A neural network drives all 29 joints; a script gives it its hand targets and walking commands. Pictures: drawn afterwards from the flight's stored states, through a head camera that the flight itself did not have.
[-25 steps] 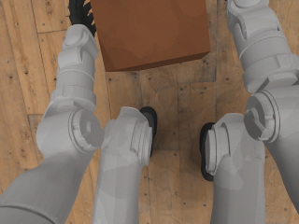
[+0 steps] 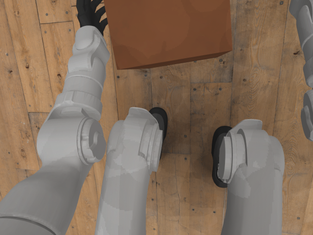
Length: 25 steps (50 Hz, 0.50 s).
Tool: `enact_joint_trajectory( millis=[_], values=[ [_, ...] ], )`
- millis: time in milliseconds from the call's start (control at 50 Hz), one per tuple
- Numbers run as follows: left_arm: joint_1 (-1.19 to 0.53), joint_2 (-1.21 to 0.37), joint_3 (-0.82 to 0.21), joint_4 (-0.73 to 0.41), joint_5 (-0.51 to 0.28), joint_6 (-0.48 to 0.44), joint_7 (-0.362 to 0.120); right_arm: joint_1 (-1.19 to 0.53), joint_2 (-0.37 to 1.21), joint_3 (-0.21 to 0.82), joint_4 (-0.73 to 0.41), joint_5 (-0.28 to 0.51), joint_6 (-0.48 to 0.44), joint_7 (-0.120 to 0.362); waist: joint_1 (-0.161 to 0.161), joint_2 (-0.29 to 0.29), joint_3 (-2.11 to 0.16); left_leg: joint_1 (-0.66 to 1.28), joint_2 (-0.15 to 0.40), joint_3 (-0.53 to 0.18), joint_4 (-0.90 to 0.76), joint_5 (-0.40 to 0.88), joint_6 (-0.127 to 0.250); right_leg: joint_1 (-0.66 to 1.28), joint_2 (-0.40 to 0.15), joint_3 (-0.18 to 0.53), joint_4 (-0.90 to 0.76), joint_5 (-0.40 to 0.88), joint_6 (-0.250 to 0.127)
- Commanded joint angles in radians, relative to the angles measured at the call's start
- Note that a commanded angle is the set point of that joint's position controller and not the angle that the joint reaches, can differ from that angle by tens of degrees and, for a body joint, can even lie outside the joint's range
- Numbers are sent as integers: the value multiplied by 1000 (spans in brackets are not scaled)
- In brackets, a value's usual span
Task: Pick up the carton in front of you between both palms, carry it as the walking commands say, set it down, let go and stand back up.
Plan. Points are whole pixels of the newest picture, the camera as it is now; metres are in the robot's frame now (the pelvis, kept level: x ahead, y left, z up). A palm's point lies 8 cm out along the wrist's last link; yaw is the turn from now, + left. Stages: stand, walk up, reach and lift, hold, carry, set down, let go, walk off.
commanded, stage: set down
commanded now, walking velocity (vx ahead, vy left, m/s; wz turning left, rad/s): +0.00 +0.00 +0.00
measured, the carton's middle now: (172, 17) +0.52 +0.07 -0.25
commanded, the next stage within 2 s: let go in 0.98 s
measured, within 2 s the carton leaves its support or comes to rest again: neither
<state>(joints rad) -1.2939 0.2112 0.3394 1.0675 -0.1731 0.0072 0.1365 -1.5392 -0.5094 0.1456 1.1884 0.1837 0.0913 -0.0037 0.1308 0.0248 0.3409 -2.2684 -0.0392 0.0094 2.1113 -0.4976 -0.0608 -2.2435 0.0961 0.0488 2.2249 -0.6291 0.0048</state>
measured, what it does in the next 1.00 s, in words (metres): rises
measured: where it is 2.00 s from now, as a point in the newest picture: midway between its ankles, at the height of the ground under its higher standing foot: (187, 156)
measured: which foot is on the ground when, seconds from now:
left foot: down 0.00-1.00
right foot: down 0.00-1.00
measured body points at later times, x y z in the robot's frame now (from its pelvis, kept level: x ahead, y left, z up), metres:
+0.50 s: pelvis +0.01 +0.00 +0.11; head +0.34 -0.01 +0.41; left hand +0.50 +0.23 -0.01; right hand +0.60 -0.15 -0.01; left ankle +0.14 +0.13 -0.34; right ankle +0.09 -0.11 -0.34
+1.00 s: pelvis +0.04 +0.00 +0.24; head +0.34 -0.01 +0.57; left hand +0.49 +0.23 +0.14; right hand +0.60 -0.16 +0.14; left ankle +0.14 +0.13 -0.34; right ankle +0.09 -0.11 -0.34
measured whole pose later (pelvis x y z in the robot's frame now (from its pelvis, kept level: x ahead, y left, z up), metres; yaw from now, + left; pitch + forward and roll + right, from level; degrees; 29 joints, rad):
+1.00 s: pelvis +0.04 +0.00 +0.24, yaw -1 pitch +47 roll +2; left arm -0.90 0.06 0.38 0.62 -0.03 0.18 0.12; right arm -1.24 -0.41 -0.16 1.02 -0.05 0.20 0.09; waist 0.16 -0.04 -0.09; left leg -1.71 -0.03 -0.03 1.22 -0.32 -0.04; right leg -1.69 0.06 0.06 1.30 -0.42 0.00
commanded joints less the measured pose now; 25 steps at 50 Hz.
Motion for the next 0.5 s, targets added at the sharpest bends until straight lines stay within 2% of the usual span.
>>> enact_joint_trajectory(
  millis=[0,80,120,160,220,300,380,480],
  values=[
    [-140,119,-3,-188,-10,-8,19,-268,-48,-28,-109,-18,-12,-7,89,-208,-1258,624,19,70,-120,397,-5,584,-82,4,-230,324,-1],
    [-88,106,-31,-355,-31,32,52,-258,-92,-95,-220,-65,13,-34,51,-205,-1513,792,-5,79,-171,427,-5,708,-55,-36,-273,345,-10],
    [-61,91,-39,-396,-30,63,63,-244,-96,-125,-246,-79,36,-39,41,-201,-1513,800,-15,90,-208,391,-4,714,-46,-48,-313,311,-15],
    [-45,67,-39,-402,-19,88,67,-226,-86,-151,-234,-91,52,-34,36,-190,-1419,761,-21,95,-248,335,-4,663,-43,-56,-357,257,-19],
    [-23,29,-31,-399,7,105,64,-191,-68,-176,-198,-103,55,-13,39,-164,-1309,724,-23,92,-302,299,-9,589,-42,-58,-410,219,-25],
    [4,5,-14,-406,40,113,55,-151,-49,-190,-158,-113,52,14,52,-152,-1281,727,-24,91,-367,303,-15,573,-36,-55,-474,224,-26],
    [30,-5,5,-429,64,123,47,-131,-45,-204,-154,-129,55,30,60,-161,-1313,755,-27,96,-432,318,-18,615,-29,-56,-540,242,-22],
    [69,-6,17,-486,72,140,38,-122,-52,-222,-214,-154,69,36,59,-191,-1415,815,-33,102,-513,366,-20,735,-21,-62,-618,302,-13]
  ],
)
